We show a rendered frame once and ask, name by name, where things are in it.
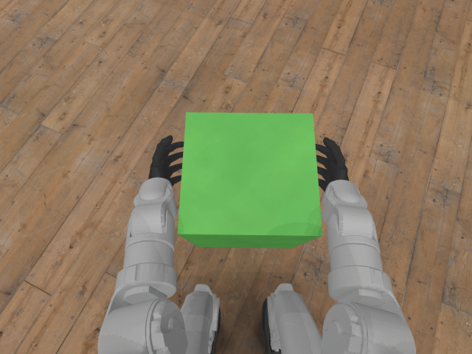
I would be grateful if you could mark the robot right forearm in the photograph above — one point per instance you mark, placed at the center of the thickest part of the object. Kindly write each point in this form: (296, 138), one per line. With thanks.
(355, 262)

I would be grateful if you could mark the carton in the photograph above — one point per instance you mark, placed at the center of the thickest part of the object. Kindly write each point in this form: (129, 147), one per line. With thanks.
(249, 180)

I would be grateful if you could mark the robot left forearm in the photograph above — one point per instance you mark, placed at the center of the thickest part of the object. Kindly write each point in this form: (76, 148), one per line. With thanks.
(148, 271)

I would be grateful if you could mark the robot left hand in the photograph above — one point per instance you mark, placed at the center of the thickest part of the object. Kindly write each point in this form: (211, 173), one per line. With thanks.
(161, 161)

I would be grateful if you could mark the right robot foot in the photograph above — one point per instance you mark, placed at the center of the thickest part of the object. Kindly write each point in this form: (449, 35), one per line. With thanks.
(267, 331)

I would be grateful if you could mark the left robot upper arm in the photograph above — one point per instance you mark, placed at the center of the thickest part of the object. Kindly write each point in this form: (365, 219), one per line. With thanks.
(152, 327)

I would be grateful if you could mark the left robot thigh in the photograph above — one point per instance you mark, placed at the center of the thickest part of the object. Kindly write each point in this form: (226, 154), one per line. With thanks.
(200, 313)

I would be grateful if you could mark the right robot upper arm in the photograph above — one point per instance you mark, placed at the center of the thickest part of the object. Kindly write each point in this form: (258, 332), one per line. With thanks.
(353, 328)

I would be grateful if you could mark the robot right hand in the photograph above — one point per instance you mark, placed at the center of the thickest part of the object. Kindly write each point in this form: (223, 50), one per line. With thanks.
(334, 163)

